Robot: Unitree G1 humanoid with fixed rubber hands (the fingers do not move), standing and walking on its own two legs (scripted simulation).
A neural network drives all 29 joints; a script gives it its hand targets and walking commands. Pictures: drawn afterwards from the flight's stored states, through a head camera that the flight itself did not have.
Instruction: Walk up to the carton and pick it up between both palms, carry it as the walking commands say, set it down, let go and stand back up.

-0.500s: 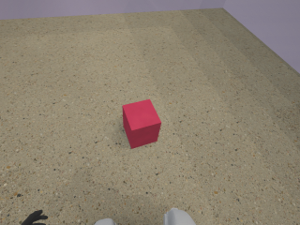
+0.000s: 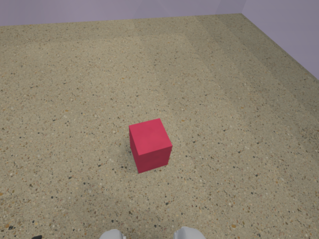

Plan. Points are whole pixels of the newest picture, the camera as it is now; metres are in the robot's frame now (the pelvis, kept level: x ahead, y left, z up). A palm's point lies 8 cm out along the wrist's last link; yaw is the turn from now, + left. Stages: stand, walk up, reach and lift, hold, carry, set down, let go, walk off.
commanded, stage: walk up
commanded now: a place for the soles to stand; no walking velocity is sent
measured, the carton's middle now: (149, 146) +0.71 +0.03 -0.61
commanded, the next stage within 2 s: none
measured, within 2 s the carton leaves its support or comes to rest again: neither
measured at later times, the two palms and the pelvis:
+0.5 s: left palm (39, 230) +0.16 +0.30 -0.12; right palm out of the picture +0.15 -0.35 -0.08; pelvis +0.09 -0.02 +0.00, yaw +1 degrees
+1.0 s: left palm (62, 204) +0.22 +0.26 -0.12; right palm (295, 218) +0.20 -0.38 -0.09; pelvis +0.15 -0.05 -0.01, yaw +2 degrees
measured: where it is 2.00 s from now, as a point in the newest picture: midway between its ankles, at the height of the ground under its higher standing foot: outside the picture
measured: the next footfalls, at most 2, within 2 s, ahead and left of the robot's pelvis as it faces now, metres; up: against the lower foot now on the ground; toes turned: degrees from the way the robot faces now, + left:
right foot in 0.16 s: +0.14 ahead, -0.15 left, +0.00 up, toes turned -3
left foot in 0.44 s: +0.17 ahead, +0.13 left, +0.00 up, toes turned +6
